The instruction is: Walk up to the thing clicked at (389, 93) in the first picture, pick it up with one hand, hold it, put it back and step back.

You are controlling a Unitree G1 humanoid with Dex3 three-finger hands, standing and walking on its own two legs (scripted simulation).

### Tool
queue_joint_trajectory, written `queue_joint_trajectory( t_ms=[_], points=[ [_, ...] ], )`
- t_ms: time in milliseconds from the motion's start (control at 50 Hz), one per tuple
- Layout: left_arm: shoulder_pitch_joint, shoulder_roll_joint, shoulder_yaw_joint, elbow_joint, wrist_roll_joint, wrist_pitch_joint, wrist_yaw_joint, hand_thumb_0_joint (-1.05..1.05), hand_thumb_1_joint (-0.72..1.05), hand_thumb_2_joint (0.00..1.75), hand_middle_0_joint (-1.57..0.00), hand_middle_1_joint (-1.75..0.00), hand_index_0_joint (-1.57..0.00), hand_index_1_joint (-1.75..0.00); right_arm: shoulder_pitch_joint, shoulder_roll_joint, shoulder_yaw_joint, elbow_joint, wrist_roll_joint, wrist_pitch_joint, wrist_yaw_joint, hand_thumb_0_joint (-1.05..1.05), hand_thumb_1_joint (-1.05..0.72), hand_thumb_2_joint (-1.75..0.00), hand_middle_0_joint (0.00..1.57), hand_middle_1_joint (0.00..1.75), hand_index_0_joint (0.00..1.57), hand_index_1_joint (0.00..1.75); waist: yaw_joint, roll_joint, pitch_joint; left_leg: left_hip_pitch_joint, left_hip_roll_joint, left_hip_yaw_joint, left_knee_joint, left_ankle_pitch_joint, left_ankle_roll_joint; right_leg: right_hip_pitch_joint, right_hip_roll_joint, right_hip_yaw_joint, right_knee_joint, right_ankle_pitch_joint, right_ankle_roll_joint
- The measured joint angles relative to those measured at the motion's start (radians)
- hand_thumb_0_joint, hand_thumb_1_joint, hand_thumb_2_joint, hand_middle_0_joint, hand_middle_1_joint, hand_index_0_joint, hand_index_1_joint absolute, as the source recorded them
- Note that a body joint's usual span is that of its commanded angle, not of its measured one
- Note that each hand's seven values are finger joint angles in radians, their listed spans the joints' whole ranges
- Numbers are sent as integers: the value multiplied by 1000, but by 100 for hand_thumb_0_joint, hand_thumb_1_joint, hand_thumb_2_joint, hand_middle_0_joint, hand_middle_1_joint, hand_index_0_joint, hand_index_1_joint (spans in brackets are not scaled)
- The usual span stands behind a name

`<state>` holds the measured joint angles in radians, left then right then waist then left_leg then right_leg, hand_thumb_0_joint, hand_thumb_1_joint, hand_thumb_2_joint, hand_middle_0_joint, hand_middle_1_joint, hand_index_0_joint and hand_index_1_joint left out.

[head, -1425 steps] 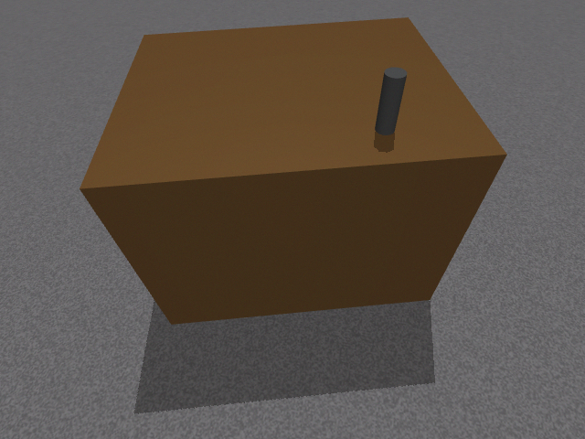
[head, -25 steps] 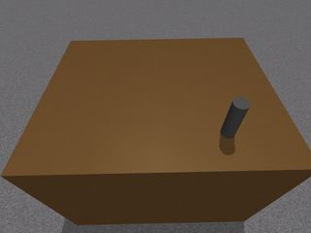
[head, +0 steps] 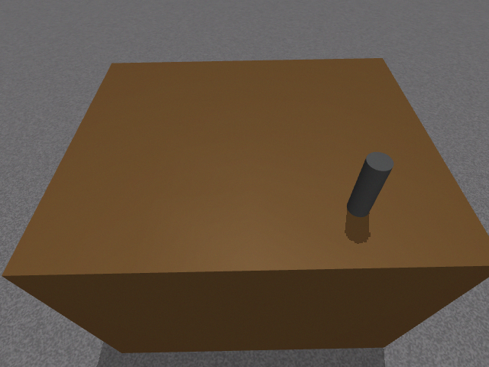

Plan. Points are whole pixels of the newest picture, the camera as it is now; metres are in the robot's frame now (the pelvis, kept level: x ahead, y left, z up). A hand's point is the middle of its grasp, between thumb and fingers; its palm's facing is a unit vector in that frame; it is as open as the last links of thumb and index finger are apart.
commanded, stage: stand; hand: right
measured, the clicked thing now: (367, 186) +0.45 -0.21 -0.01
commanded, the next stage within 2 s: step back in 0.94 s
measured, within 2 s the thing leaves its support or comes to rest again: neither
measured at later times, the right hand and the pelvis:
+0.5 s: hand out of the picture +0.08 -0.25 -0.16, palm faces -0.02 +0.94 -0.34, open 7.4 cm; pelvis +0.01 +0.00 +0.00, yaw +0 degrees
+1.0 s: hand out of the picture +0.08 -0.26 -0.16, palm faces +0.00 +0.94 -0.35, open 7.4 cm; pelvis +0.00 +0.00 +0.00, yaw +0 degrees
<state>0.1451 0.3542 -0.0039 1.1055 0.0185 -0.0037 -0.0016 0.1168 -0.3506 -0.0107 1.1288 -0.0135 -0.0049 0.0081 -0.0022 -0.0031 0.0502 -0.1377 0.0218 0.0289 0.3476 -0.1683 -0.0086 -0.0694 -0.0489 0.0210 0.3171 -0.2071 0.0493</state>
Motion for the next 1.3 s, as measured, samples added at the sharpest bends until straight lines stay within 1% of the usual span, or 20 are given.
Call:
queue_joint_trajectory(
  t_ms=[940,960,1020,1080,1140,1160,1180,1200,1220,1240,1260,1280,1300],
  points=[
    [-8,-3,1,-4,-1,-3,1,0,90,90,-20,-30,-21,-30,-7,-1,2,-13,2,1,-1,1,-91,-90,21,30,21,30,-1,0,6,6,5,6,6,-16,-2,8,4,5,-5,-8,-1],
    [-8,-1,4,-11,-5,1,0,0,90,90,-20,-30,-21,-30,-10,-2,0,-16,4,5,1,1,-91,-90,21,30,21,30,-1,-2,7,-3,5,7,14,-19,-1,-4,4,7,9,-12,-2],
    [-27,15,17,-47,-17,12,8,0,90,90,-20,-30,-21,-30,-33,-4,-10,-40,15,18,5,1,-91,-90,21,30,21,30,-1,-11,43,-43,5,7,61,-27,1,-64,4,8,97,-38,-12],
    [-47,38,29,-85,-18,23,15,0,90,90,-20,-30,-21,-30,-58,-8,-23,-71,18,30,5,1,-91,-90,21,30,21,30,1,-14,88,-86,15,4,107,-31,-1,-145,14,-9,223,-47,-46],
    [-47,56,41,-115,-13,38,13,0,90,90,-20,-30,-21,-30,-67,-17,-36,-104,10,44,2,1,-91,-90,21,30,21,30,1,-8,105,-137,30,-5,162,-42,-7,-207,42,-16,377,-170,-78],
    [-40,59,44,-124,-13,41,11,0,90,90,-20,-30,-21,-30,-68,-23,-40,-113,7,51,1,1,-90,-90,21,30,21,30,4,-2,105,-155,36,-7,183,-48,-10,-212,50,-21,397,-189,-85],
    [-30,60,46,-132,-11,40,9,0,90,90,-20,-30,-21,-30,-68,-31,-43,-123,5,58,1,1,-90,-90,21,30,21,30,9,4,101,-175,41,-7,209,-58,-14,-204,54,-26,381,-168,-89],
    [-14,62,48,-140,-9,37,8,0,90,90,-20,-30,-21,-30,-69,-39,-45,-132,6,65,1,1,-90,-90,21,30,21,30,15,5,94,-199,42,-3,244,-72,-17,-187,51,-23,334,-133,-83],
    [-4,55,52,-142,-4,32,10,0,90,90,-20,-30,-21,-30,-77,-50,-47,-138,11,72,-1,1,-90,-90,21,30,21,30,18,19,96,-226,46,-16,289,-89,-6,-184,59,-22,322,-171,-74],
    [1,40,54,-142,0,30,12,0,90,90,-20,-30,-21,-30,-88,-63,-50,-144,14,78,-6,1,-91,-90,21,30,21,30,17,41,109,-248,29,-64,347,-157,6,-188,69,-27,332,-177,-74],
    [6,26,52,-144,4,31,12,0,90,90,-20,-30,-21,-30,-95,-72,-52,-151,15,82,-12,1,-91,-90,21,30,21,30,15,56,122,-270,-2,-110,417,-239,13,-189,71,-30,335,-171,-77],
    [12,14,48,-147,9,33,11,0,90,90,-20,-30,-21,-30,-95,-76,-53,-159,16,83,-18,1,-91,-90,21,30,21,30,16,63,129,-291,-36,-135,490,-306,20,-193,69,-29,332,-161,-80],
    [16,5,46,-151,13,35,10,0,90,90,-20,-30,-21,-30,-92,-77,-53,-164,18,83,-22,1,-91,-90,21,30,21,30,21,64,132,-312,-67,-148,563,-345,25,-197,64,-25,324,-149,-83]
  ],
)
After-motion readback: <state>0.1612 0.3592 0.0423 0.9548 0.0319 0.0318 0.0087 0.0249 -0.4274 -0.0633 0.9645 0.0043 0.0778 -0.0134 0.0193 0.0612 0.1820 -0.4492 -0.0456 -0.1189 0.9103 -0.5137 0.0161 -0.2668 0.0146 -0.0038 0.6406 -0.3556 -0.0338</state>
